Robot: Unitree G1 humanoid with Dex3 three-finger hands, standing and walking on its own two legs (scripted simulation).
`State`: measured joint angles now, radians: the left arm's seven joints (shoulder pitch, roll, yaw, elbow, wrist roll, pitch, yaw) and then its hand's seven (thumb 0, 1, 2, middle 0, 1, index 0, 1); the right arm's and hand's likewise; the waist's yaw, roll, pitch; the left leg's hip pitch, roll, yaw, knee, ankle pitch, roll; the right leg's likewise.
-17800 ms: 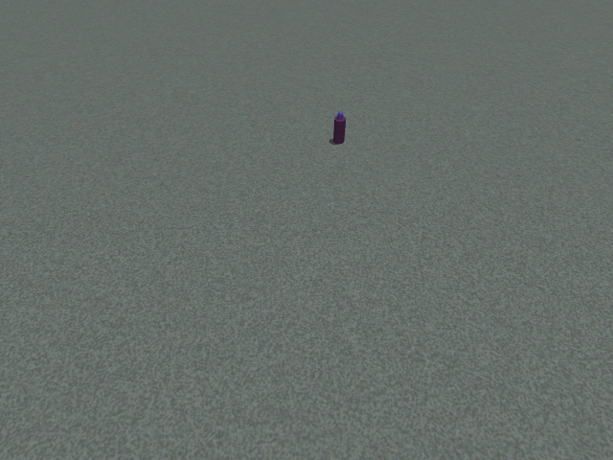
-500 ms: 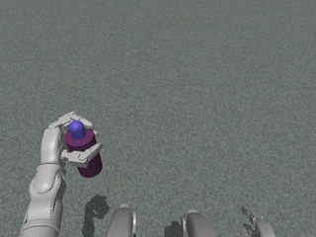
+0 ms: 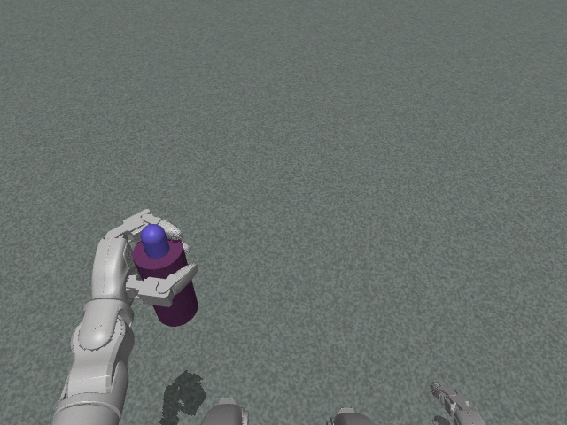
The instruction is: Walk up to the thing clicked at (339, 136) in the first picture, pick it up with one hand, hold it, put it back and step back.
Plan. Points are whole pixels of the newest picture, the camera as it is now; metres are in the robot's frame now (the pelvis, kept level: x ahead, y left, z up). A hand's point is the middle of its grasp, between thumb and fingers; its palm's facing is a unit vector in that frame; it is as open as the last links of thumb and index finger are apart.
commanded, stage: lift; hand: left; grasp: from the side
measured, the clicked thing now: (165, 273) +0.34 +0.18 +0.01
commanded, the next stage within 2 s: hold in 0.34 s
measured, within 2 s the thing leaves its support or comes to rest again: neither
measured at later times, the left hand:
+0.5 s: hand (167, 244) +0.35 +0.17 +0.07, palm faces +0.04 -1.00 -0.02, open 7.6 cm
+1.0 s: hand (166, 238) +0.35 +0.16 +0.08, palm faces +0.04 -1.00 -0.03, open 7.7 cm
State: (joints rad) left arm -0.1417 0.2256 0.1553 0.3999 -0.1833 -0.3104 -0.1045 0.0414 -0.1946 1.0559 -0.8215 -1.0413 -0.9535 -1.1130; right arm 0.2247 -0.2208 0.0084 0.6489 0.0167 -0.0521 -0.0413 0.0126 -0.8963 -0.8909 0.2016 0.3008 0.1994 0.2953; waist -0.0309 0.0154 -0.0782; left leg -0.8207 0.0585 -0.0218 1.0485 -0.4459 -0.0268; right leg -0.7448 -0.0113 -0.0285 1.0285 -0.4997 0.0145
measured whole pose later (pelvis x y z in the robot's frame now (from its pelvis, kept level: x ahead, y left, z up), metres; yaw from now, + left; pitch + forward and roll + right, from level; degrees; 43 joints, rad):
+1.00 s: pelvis +0.02 +0.00 +0.03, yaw +0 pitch +6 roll -1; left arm -0.13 0.20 0.14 0.43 -0.17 -0.32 -0.10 0.04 -0.19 1.05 -0.82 -1.05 -0.95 -1.12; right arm 0.23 -0.22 0.00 0.67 0.01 -0.01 -0.04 0.01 -0.91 -0.89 0.20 0.30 0.20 0.30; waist -0.03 0.01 -0.03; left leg -0.56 0.06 0.00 0.84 -0.39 -0.03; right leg -0.49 -0.01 -0.02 0.82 -0.44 0.01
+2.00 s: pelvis +0.00 +0.00 +0.04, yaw +0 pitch +4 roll -1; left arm -0.17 0.20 0.14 0.49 -0.17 -0.36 -0.09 0.04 -0.19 1.05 -0.81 -1.06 -0.94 -1.13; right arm 0.23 -0.22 0.00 0.68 0.01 -0.03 -0.03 0.01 -0.91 -0.90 0.20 0.30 0.20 0.30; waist -0.02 0.01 -0.01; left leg -0.52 0.05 0.00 0.79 -0.34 -0.03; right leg -0.46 -0.02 -0.02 0.79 -0.40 0.01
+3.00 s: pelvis +0.01 +0.00 +0.04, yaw +0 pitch +5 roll -1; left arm -0.13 0.20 0.12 0.45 -0.18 -0.35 -0.10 0.04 -0.19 1.05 -0.81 -1.06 -0.94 -1.13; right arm 0.23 -0.22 0.00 0.67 0.01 -0.04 -0.03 0.01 -0.91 -0.90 0.20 0.30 0.20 0.30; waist -0.02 0.01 -0.03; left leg -0.53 0.05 0.00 0.81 -0.36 -0.02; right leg -0.46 -0.02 -0.02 0.78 -0.41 0.02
